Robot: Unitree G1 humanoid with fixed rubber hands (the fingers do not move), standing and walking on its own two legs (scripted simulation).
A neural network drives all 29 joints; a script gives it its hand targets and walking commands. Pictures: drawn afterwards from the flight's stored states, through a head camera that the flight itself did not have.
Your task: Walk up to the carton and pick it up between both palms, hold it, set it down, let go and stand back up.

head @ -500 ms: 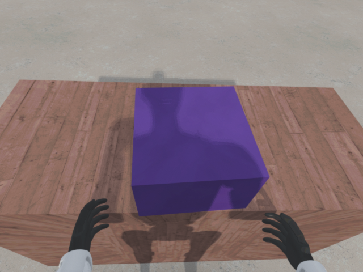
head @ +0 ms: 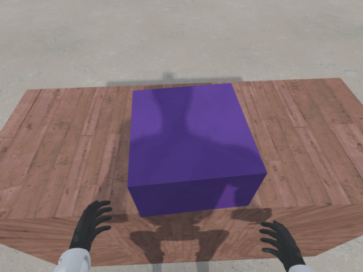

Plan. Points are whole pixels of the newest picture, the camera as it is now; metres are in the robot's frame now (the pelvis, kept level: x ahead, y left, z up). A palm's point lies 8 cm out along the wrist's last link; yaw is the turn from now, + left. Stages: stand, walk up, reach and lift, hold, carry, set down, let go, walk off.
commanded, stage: set down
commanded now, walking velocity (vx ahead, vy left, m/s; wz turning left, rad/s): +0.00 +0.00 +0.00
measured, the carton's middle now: (188, 146) +0.42 +0.02 +0.01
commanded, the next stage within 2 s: let go in 0.64 s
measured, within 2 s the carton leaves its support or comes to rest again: neither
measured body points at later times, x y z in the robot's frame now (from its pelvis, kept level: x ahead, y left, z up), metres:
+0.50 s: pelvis +0.00 +0.00 +0.00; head +0.01 -0.02 +0.45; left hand +0.18 +0.23 -0.02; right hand +0.19 -0.20 -0.09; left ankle +0.03 +0.13 -0.75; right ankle -0.02 -0.11 -0.75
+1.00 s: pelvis +0.00 -0.01 +0.00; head +0.01 -0.02 +0.45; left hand +0.18 +0.23 -0.02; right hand +0.18 -0.21 -0.10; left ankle +0.03 +0.13 -0.75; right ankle -0.02 -0.11 -0.75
